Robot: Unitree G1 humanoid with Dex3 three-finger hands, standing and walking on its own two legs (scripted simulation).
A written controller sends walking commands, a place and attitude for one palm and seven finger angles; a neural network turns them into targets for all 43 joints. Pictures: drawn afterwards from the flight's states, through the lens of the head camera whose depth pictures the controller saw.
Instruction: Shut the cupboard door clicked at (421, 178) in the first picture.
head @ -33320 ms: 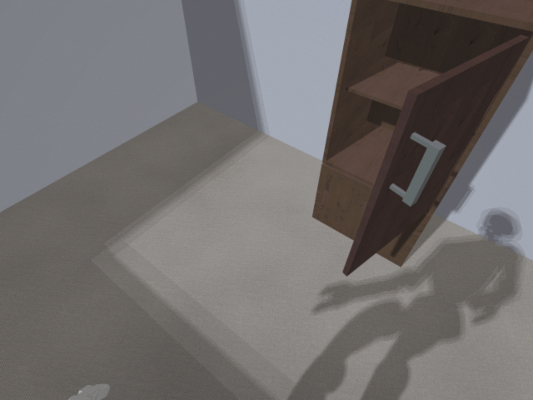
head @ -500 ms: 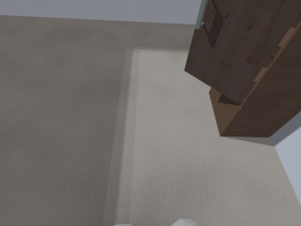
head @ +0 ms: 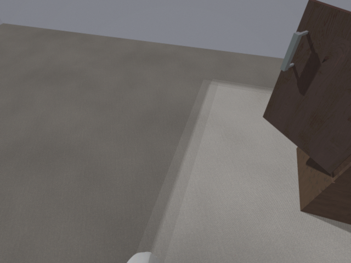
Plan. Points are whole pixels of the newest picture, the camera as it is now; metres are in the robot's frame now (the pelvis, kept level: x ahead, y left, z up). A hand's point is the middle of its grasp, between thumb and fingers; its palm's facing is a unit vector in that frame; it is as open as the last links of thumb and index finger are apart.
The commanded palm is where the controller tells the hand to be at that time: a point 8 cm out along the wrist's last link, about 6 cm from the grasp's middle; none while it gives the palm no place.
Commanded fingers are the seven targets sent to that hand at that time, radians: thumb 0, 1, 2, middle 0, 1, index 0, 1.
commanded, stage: walk to a spot facing it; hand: left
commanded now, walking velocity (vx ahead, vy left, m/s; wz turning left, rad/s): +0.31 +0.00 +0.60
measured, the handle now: (294, 51) +0.86 -0.46 +0.03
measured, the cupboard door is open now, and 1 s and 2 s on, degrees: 46 46 46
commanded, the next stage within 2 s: turn to face it in 0.56 s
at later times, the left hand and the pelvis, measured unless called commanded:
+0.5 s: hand out of the picture +0.06 +0.24 -0.19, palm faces +0.37 -0.90 -0.22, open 7.4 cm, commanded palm none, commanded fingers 0.00 0.90 0.90 -0.20 -0.30 -0.20 -0.30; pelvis +0.17 +0.07 -0.02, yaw +18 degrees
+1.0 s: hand (101, 185) +0.39 +0.27 -0.17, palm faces +0.22 -0.95 -0.22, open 7.4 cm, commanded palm none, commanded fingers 0.00 0.90 0.90 -0.20 -0.30 -0.20 -0.30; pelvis +0.34 +0.07 -0.01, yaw +13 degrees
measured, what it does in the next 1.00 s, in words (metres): walks ahead: left foot, then right foot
